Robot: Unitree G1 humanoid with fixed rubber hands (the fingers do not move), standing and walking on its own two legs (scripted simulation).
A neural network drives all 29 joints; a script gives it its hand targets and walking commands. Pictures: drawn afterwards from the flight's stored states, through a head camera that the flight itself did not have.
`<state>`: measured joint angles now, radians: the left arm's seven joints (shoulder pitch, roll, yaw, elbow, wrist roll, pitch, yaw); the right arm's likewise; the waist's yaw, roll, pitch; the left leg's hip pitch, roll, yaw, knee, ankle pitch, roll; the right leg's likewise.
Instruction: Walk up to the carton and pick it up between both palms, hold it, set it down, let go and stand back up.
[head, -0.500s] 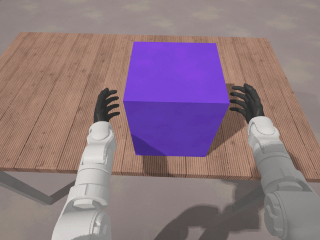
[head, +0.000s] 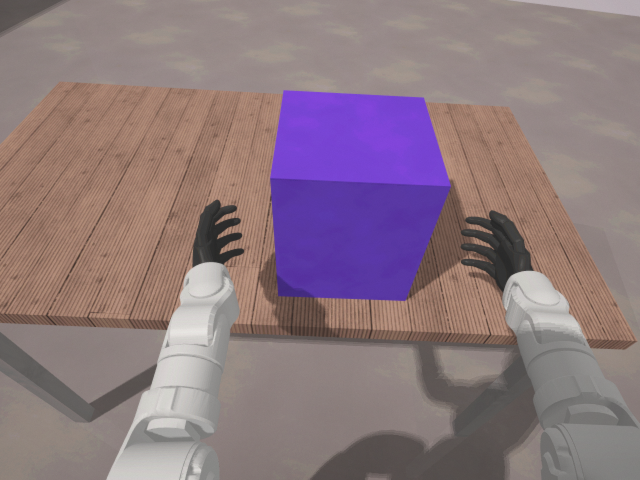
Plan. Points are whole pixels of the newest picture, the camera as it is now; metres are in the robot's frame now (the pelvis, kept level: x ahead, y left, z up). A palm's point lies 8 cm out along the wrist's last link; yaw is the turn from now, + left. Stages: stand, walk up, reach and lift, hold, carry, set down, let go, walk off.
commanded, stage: set down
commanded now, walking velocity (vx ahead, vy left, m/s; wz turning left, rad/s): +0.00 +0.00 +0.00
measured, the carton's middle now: (347, 201) +0.52 -0.01 +0.05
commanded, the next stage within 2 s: none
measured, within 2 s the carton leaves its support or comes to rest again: neither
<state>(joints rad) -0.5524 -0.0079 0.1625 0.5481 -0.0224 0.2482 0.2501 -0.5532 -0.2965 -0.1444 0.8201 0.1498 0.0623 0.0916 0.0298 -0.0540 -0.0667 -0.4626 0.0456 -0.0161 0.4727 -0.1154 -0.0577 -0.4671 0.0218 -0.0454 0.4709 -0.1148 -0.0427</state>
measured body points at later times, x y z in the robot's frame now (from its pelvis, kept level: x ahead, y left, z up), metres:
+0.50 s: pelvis +0.00 +0.00 +0.00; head +0.03 +0.02 +0.45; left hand +0.32 +0.19 +0.03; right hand +0.31 -0.24 +0.02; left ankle +0.07 +0.15 -0.73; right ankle +0.08 -0.09 -0.73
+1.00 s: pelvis +0.01 +0.00 +0.00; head +0.04 +0.04 +0.45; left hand +0.30 +0.20 +0.01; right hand +0.28 -0.23 +0.01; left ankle +0.07 +0.15 -0.73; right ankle +0.08 -0.09 -0.73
